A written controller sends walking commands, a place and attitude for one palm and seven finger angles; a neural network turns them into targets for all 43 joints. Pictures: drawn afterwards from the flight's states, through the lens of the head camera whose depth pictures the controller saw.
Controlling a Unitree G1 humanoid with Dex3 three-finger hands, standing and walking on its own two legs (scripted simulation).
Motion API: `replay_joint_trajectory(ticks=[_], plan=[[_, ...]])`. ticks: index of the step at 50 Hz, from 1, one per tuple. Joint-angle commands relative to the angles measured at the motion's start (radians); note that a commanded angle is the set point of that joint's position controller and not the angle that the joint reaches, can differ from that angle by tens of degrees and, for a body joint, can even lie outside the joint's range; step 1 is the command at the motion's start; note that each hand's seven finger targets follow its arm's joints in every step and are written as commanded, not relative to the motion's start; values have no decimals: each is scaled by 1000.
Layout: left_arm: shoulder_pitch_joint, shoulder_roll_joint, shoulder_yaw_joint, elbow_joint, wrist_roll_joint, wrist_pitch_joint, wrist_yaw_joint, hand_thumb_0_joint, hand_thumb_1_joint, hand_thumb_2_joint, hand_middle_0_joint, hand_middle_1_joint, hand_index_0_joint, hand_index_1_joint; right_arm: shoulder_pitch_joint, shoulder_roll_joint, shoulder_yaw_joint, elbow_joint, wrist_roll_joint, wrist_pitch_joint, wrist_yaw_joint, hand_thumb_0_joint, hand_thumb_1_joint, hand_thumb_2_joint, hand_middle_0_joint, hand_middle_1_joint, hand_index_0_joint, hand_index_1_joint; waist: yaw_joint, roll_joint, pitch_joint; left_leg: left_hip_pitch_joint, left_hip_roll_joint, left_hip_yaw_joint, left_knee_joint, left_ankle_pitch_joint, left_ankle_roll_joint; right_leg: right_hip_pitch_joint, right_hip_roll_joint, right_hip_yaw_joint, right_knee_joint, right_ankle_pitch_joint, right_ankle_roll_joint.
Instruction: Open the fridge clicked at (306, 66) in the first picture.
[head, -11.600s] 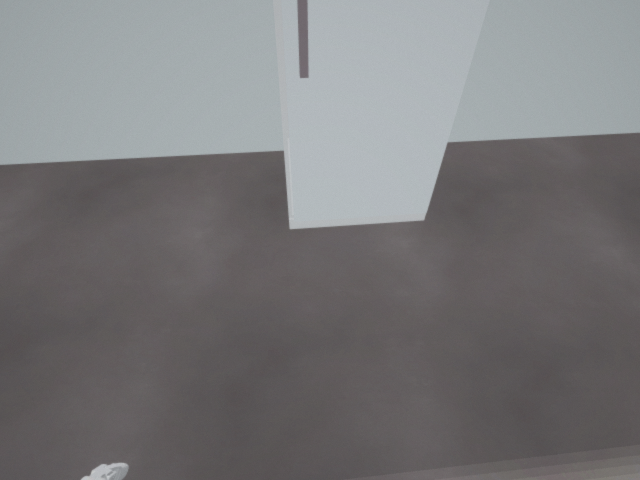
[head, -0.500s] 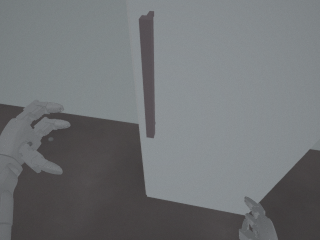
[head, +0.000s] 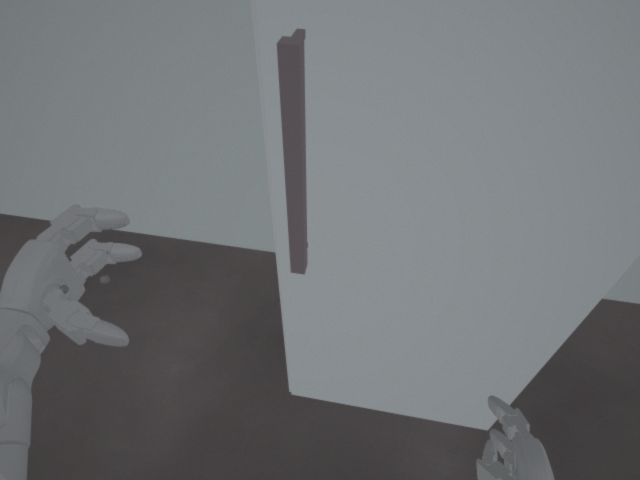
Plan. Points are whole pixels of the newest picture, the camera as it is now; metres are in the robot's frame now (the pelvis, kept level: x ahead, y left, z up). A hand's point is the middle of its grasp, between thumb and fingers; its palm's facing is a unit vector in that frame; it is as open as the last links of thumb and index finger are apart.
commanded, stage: move the hooked fingers beside the handle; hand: left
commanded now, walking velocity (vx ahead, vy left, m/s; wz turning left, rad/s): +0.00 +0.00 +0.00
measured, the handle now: (299, 172) +0.48 +0.09 +0.16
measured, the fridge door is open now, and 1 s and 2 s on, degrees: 0 0 0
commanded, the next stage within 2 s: none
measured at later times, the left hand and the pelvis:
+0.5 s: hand (148, 258) +0.31 +0.24 +0.14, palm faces -0.01 -1.00 -0.03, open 14.0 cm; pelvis +0.00 +0.00 +0.00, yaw +0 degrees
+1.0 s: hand (192, 235) +0.36 +0.21 +0.14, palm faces -0.03 -1.00 -0.02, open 14.0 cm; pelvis +0.01 +0.00 +0.00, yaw +0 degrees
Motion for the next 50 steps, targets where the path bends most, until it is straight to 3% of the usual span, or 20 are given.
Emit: replay_joint_trajectory(ticks=[1,3,5,8,11,17,20,22,25,27,30,32,35,37,41,43,46,47,49,50], plan=[[-300,280,94,-213,-23,-63,2,0,-500,300,-300,-1200,-300,-1200,-138,-138,-57,-166,3,-64,-11,0,-900,-900,200,300,200,300,-3,58,-151,-76,-17,5,-129,167,16,125,-1,30,-94,36,-3],[-283,256,82,-189,-30,-63,-3,0,-500,300,-300,-1200,-300,-1200,-135,-136,-57,-162,4,-64,-11,0,-900,-900,200,300,200,300,-8,37,-129,-82,-17,3,-129,167,16,118,3,27,-96,40,-3],[-280,282,101,-189,-27,-65,-4,0,-500,300,-300,-1200,-300,-1200,-135,-143,-60,-158,2,-64,-10,0,-900,-900,200,300,200,300,-3,45,-145,-75,-16,8,-120,177,16,122,1,34,-93,49,-4],[-331,223,41,-197,-26,-70,-4,0,-500,300,-300,-1200,-300,-1200,-135,-134,-56,-161,5,-66,-10,0,-900,-900,200,300,200,300,-16,51,-137,-75,-17,5,-127,164,14,108,3,27,-94,42,-2],[-396,232,33,-187,-16,-74,11,0,-500,300,-300,-1200,-300,-1200,-131,-137,-59,-146,5,-68,-14,0,-900,-900,200,300,200,300,-27,48,-142,-70,-16,7,-121,155,16,94,0,34,-99,33,-1],[-440,202,-1,-174,8,-74,44,0,-500,300,-300,-1200,-300,-1200,-132,-127,-55,-145,2,-65,-15,0,-900,-900,200,300,200,300,-24,56,-167,-66,-17,6,-126,165,13,104,-1,23,-85,51,-5],[-419,239,39,-166,16,-75,60,0,-500,300,-300,-1200,-300,-1200,-127,-135,-61,-143,-2,-60,-12,0,-900,-900,200,300,200,300,-5,55,-203,-67,-16,10,-119,201,10,137,-3,26,-72,92,-9],[-407,183,0,-173,16,-72,64,0,-500,300,-300,-1200,-300,-1200,-128,-123,-59,-154,0,-60,-8,0,-900,-900,200,300,200,300,-9,55,-206,-66,-17,14,-122,219,10,138,-2,19,-65,122,-8],[-393,230,46,-131,21,-60,77,0,-500,300,-300,-1200,-300,-1200,-117,-135,-64,-140,-4,-49,-7,0,-900,-900,200,300,200,300,-1,26,-197,-83,-14,18,-114,237,11,143,-2,23,-61,147,-9],[-415,175,-3,-142,23,-54,76,0,-500,300,-300,-1200,-300,-1200,-118,-124,-63,-151,-1,-46,-4,0,-900,-900,200,300,200,300,-15,20,-199,-82,-14,22,-115,242,11,135,-2,21,-59,162,-5],[-462,201,11,-150,28,-62,87,0,-500,300,-300,-1200,-300,-1200,-113,-130,-68,-141,-3,-39,-6,0,-900,-900,200,300,200,300,-16,35,-208,-79,-14,23,-106,238,10,134,-2,29,-59,156,-8],[-458,145,-35,-168,29,-70,89,0,-500,300,-300,-1200,-300,-1200,-109,-120,-68,-150,-2,-42,-5,0,-900,-900,200,300,200,300,-22,35,-232,-60,-15,23,-107,271,10,139,0,21,-49,196,-7],[-471,170,-22,-147,31,-75,96,0,-500,300,-300,-1200,-300,-1200,-98,-130,-71,-132,-4,-38,-6,0,-900,-900,200,300,200,300,-27,17,-227,-69,-14,28,-97,260,12,132,-1,30,-53,195,-4],[-524,137,-56,-126,39,-69,105,0,-500,300,-300,-1200,-300,-1200,-101,-125,-68,-129,-1,-32,-7,0,-900,-900,200,300,200,300,-41,6,-200,-86,-15,25,-105,228,12,112,-2,26,-59,161,-2],[-553,168,-33,-103,49,-67,121,0,-500,300,-300,-1200,-300,-1200,-100,-128,-69,-124,-5,-24,-7,0,-900,-900,200,300,200,300,-31,15,-235,-89,-16,26,-101,230,14,126,-9,38,-58,162,-5],[-585,126,-76,-73,54,-70,124,0,-500,300,-300,-1200,-300,-1200,-98,-122,-66,-124,-2,-19,-7,0,-900,-900,200,300,200,300,-42,10,-207,-96,-17,25,-104,211,12,105,-5,30,-59,141,-5],[-637,155,-62,-50,64,-77,138,0,-500,300,-300,-1200,-300,-1200,-92,-126,-69,-118,-3,-11,-7,0,-900,-900,200,300,200,300,-45,4,-234,-100,-16,27,-100,195,14,105,-8,38,-61,120,-4],[-654,114,-100,-44,66,-78,137,0,-500,300,-300,-1200,-300,-1200,-94,-121,-67,-121,-2,-11,-7,0,-900,-900,200,300,200,300,-50,10,-232,-97,-17,28,-100,193,14,98,-6,35,-60,120,-4],[-697,138,-87,-21,71,-83,146,0,-500,300,-300,-1200,-300,-1200,-83,-125,-69,-111,-3,-6,-8,0,-900,-900,200,300,200,300,-54,27,-248,-92,-17,26,-97,200,12,97,-5,34,-56,133,-7],[-670,144,-78,-1,75,-84,151,0,-500,300,-300,-1200,-300,-1200,-79,-127,-72,-112,-5,-3,-6,0,-900,-900,200,300,200,300,-44,1,-258,-96,-17,28,-91,218,14,109,-5,37,-52,149,-8]])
